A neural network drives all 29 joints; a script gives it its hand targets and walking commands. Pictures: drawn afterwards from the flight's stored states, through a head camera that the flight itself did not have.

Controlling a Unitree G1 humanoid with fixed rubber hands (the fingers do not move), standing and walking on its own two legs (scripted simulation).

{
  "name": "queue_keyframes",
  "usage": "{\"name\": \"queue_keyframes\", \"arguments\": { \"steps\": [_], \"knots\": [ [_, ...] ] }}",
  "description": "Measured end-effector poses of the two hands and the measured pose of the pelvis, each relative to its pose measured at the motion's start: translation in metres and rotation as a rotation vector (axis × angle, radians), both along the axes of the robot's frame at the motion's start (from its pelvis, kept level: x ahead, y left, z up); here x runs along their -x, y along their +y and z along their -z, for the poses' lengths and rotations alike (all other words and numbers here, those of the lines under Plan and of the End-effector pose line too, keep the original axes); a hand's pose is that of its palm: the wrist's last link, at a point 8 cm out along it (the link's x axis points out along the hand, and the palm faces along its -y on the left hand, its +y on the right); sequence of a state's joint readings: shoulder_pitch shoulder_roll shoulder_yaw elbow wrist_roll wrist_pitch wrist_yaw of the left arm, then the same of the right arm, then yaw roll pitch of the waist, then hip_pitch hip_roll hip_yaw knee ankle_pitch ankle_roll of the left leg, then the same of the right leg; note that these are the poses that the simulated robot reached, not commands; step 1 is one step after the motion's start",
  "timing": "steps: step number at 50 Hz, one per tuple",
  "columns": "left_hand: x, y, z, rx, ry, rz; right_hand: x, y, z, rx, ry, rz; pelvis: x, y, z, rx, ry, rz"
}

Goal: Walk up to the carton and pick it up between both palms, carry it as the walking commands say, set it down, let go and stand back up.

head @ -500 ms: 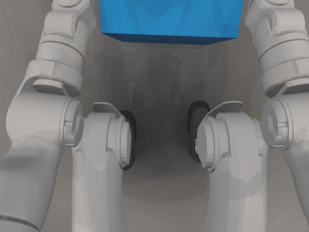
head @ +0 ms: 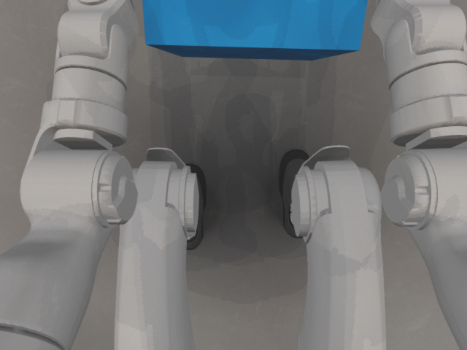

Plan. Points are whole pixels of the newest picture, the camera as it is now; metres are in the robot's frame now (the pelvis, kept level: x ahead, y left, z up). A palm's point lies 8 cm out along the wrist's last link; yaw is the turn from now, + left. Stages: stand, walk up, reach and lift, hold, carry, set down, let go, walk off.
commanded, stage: reach and lift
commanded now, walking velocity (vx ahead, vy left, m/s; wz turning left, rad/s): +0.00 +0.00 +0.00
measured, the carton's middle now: out of the picture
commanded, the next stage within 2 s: none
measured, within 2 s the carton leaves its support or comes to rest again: neither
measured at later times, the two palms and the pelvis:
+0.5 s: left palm out of the picture +0.54 +0.13 -0.08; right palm out of the picture +0.53 -0.19 -0.08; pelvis -0.01 +0.00 +0.04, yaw +0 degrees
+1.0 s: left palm out of the picture +0.53 +0.14 -0.01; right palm out of the picture +0.51 -0.18 -0.01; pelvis -0.02 +0.00 +0.09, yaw +0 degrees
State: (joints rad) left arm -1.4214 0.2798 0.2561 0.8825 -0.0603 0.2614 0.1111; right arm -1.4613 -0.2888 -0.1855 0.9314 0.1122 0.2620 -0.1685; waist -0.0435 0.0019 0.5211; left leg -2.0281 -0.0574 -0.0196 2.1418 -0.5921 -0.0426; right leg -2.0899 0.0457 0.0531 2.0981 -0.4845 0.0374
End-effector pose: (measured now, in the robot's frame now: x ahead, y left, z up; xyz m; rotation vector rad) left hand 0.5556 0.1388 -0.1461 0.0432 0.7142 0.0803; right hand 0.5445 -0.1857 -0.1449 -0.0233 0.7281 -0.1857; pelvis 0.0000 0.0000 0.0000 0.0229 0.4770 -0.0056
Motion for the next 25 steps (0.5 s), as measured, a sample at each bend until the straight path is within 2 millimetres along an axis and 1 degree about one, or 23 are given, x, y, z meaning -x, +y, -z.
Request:
{"name": "queue_keyframes", "arguments": {
  "steps": [5,10,20,25],
  "knots": [
    [0.002,0.003,-0.009,0.005,-0.012,-0.01,0.001,0.003,-0.007,0.0,-0.011,-0.006,-0.002,0.001,-0.007,0.001,-0.001,-0.005],
    [0.006,0.001,-0.019,0.011,-0.015,-0.008,0.007,0.001,-0.018,0.002,-0.015,0.003,-0.002,0.002,-0.015,0.005,-0.01,-0.009],
    [0.011,-0.005,-0.053,0.019,-0.044,-0.009,0.013,-0.004,-0.056,-0.003,-0.045,0.019,0.005,0.004,-0.034,0.009,-0.036,-0.006],
    [0.014,-0.005,-0.066,0.022,-0.052,-0.009,0.016,-0.004,-0.068,-0.002,-0.053,0.022,0.01,0.004,-0.041,0.008,-0.045,-0.003]
  ]
}}
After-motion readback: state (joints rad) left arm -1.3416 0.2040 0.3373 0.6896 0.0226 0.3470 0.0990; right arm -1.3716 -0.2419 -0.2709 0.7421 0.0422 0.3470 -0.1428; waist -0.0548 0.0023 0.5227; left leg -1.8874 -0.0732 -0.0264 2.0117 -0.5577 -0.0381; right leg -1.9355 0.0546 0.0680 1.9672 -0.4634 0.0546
